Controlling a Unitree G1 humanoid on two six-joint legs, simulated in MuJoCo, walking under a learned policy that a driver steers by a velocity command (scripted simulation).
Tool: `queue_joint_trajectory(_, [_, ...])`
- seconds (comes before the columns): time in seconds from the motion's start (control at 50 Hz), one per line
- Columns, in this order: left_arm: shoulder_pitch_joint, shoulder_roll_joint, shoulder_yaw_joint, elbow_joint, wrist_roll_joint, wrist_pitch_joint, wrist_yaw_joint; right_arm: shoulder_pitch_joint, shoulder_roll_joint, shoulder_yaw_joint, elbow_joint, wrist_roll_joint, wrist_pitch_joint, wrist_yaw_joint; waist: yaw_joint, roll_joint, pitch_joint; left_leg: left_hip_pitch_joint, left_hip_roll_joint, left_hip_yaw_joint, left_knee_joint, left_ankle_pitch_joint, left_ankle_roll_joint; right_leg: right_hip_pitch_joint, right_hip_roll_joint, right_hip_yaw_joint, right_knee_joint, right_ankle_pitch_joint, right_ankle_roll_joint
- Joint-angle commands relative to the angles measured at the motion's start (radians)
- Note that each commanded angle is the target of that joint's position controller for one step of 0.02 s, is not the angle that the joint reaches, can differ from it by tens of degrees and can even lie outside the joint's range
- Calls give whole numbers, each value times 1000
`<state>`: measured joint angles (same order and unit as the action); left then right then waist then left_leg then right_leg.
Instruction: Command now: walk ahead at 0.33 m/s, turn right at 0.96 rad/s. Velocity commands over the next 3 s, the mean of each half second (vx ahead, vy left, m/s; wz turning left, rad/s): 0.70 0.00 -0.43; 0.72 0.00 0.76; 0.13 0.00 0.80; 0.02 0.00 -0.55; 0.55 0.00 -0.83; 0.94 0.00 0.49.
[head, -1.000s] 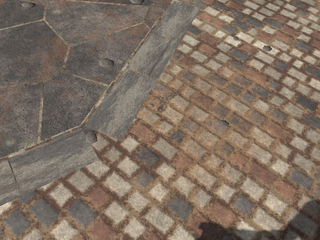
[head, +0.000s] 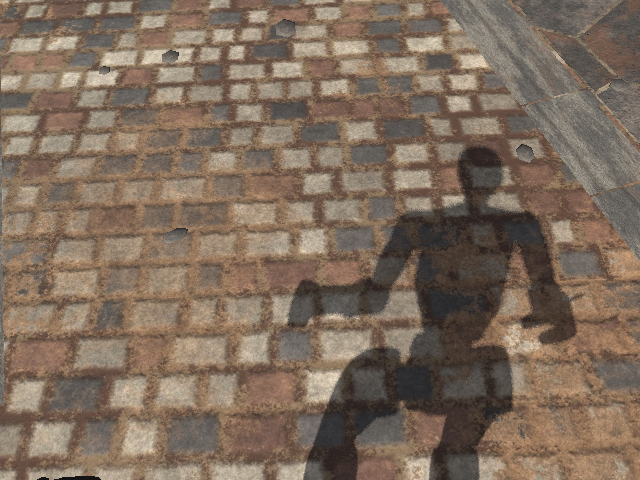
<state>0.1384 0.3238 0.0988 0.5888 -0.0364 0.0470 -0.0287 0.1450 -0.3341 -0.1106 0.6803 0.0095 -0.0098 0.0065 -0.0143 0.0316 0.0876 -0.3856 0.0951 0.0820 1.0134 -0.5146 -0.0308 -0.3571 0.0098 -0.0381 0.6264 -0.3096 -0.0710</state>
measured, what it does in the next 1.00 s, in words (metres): walks ahead, turning left: left foot, then right foot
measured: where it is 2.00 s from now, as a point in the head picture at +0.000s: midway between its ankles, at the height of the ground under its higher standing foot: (313, 292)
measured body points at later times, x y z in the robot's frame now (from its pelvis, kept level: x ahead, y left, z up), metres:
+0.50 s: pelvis +0.25 +0.03 +0.00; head +0.28 +0.03 +0.45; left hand +0.39 +0.29 -0.11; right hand +0.36 -0.27 -0.09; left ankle +0.30 +0.12 -0.73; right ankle +0.06 -0.08 -0.65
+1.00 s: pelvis +0.62 +0.00 +0.00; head +0.68 +0.02 +0.45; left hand +0.77 +0.29 -0.08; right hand +0.78 -0.28 -0.10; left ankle +0.51 +0.09 -0.62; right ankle +0.73 -0.12 -0.73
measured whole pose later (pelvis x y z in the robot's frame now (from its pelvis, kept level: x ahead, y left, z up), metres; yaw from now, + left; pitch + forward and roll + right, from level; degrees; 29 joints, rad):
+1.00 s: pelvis +0.62 +0.00 +0.00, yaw +16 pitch +2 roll -3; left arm 0.05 0.27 0.04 0.60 0.02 -0.07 0.01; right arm 0.29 -0.34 -0.07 0.68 0.03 0.02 -0.02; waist -0.05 0.02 0.12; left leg -0.48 0.01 -0.06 1.30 -0.51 -0.07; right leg -0.38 -0.01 -0.06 0.49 -0.13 0.01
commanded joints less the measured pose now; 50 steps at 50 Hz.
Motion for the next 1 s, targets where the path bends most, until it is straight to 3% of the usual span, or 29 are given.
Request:
queue_joint_trajectory(0.02, [151,179,43,-18,-8,-73,6,-138,-131,-28,-145,15,-73,5,72,-125,-101,-495,-29,-172,141,51,37,382,-318,659,-460,-500,-233])
queue_joint_trajectory(0.04, [99,161,32,-25,-6,-76,16,-115,-140,-31,-130,-4,-81,2,42,-148,-80,-442,-21,-179,59,128,31,319,-272,585,-457,-426,-207])
queue_joint_trajectory(0.08, [86,158,24,-39,16,-84,35,-101,-114,-25,-107,-17,-98,8,26,-152,-88,-334,-48,-161,-36,268,10,256,-205,503,-460,-313,-181])
queue_joint_trajectory(0.12, [136,169,24,-25,17,-90,48,-122,-77,-12,-98,-13,-106,9,38,-127,-90,-290,-79,-152,-142,356,-14,230,-176,472,-449,-227,-174])
queue_joint_trajectory(0.2, [179,178,23,-8,6,-91,59,-170,-46,7,-100,9,-110,15,54,-205,-58,-185,-124,-148,-341,424,-56,143,-132,426,-423,-153,-150])
queue_joint_trajectory(0.24, [208,147,10,9,4,-97,57,-186,-30,24,-94,10,-115,26,84,-229,-58,-130,-104,-119,-400,470,-62,133,-143,380,-410,-112,-137])
queue_joint_trajectory(0.3, [248,149,2,31,0,-109,42,-226,-44,35,-110,20,-118,35,121,-231,-19,-145,-64,-104,-445,443,-20,185,-206,399,-408,-116,-141])
queue_joint_trajectory(0.38, [257,154,-3,63,13,-103,31,-156,-84,33,-107,29,-118,39,83,-224,-3,-119,-60,-41,-498,339,86,304,-267,349,-374,140,-135])
queue_joint_trajectory(0.4, [242,149,-7,63,24,-100,32,-57,-106,20,-79,28,-116,35,28,-200,-63,7,-99,-7,-513,344,119,302,-235,284,-254,391,-116])
queue_joint_trajectory(0.42, [233,120,-19,56,38,-97,39,147,-143,-1,-17,27,-115,33,-57,-128,-191,260,-113,-26,-477,327,155,230,-170,186,8,602,-89])
queue_joint_trajectory(0.44, [226,81,-38,-6,40,-113,51,335,-232,-21,9,13,-112,35,-111,104,-323,586,55,-434,-543,16,281,-100,-69,99,426,497,-6])
queue_joint_trajectory(0.46, [216,22,-60,-41,32,-145,52,405,-230,-17,32,18,-117,53,-97,320,-329,749,183,-899,-755,-303,356,-409,50,139,659,-142,44])
queue_joint_trajectory(0.48, [118,88,-53,-57,-7,-171,40,355,-142,7,25,15,-117,51,-104,195,-198,715,216,-917,-794,-320,337,-569,7,185,724,-107,25])
queue_joint_trajectory(0.5, [48,94,-56,-58,-6,-193,28,338,-125,11,15,1,-109,41,-108,94,-127,648,188,-796,-777,-176,331,-595,-33,174,714,-47,12])
queue_joint_trajectory(0.54, [-5,68,-59,-67,40,-218,20,316,-88,26,-1,-7,-92,33,-66,-17,-67,495,111,-661,-800,10,325,-526,-70,171,567,32,19])
queue_joint_trajectory(0.58, [1,56,-59,-65,49,-212,12,284,-52,40,-1,3,-86,18,-16,46,-30,392,56,-592,-841,102,332,-454,-73,157,451,71,54])
queue_joint_trajectory(0.62, [-37,51,-61,-75,52,-203,10,282,-55,42,7,18,-81,0,-6,32,17,298,35,-535,-861,212,326,-435,-60,121,336,108,92])
queue_joint_trajectory(0.7, [-243,-6,-82,-137,48,-220,-7,314,-85,31,39,29,-77,-27,-60,46,55,48,-34,-437,-894,347,272,-155,26,59,-12,390,128])
queue_joint_trajectory(0.76, [-274,43,-53,-142,30,-218,-1,362,-92,24,79,38,-68,-34,-64,72,28,131,-27,-469,-826,523,204,-6,60,94,-153,475,118])
queue_joint_trajectory(0.8, [-234,94,-22,-141,29,-215,11,376,-94,16,92,36,-47,-36,-33,104,-37,254,-47,-484,-655,846,140,78,91,84,-203,397,87])
queue_joint_trajectory(0.82, [-147,115,-7,-131,32,-215,20,344,-113,9,79,35,-37,-35,31,120,-116,262,-72,-474,-503,991,96,200,84,70,-218,424,70])
queue_joint_trajectory(0.84, [61,130,3,-90,38,-206,31,267,-113,8,36,20,-31,-32,141,134,-261,172,-95,-484,-257,965,53,456,-22,139,-170,503,24])
queue_joint_trajectory(0.86, [242,190,7,-58,52,-186,42,289,11,38,-11,-24,-27,-31,150,-69,-467,3,-180,-398,83,335,14,764,-266,319,-24,782,-30])
queue_joint_trajectory(0.88, [247,196,0,-28,62,-174,18,507,66,76,-16,20,-26,-20,44,-492,-706,-254,-238,-328,442,-233,-16,1017,-585,784,-69,826,-250])
queue_joint_trajectory(0.9, [185,111,-5,-66,65,-151,23,476,-71,47,8,30,-8,-24,69,-303,-661,-293,-114,-313,514,-121,-34,900,-500,719,-116,617,-223])
queue_joint_trajectory(0.92, [119,39,-23,-79,64,-133,36,327,-124,28,-27,37,2,-27,87,-220,-476,-333,-80,-247,466,-47,-38,744,-427,497,-136,654,-175])
queue_joint_trajectory(0.94, [63,32,-29,-54,59,-122,38,264,-124,24,-44,29,14,-33,60,-110,-328,-331,-44,-200,425,-9,-54,565,-372,371,-162,766,-154])
queue_joint_trajectory(0.96, [25,28,-29,-36,53,-119,41,237,-114,18,-59,18,21,-34,31,-103,-246,-318,-12,-191,366,11,-58,440,-336,299,-193,767,-148])
queue_joint_trajectory(1.0, [-54,50,-17,-1,52,-122,43,225,-27,36,-88,27,43,-29,-21,-160,-125,-223,31,-153,216,16,-56,200,-318,184,-315,680,-140])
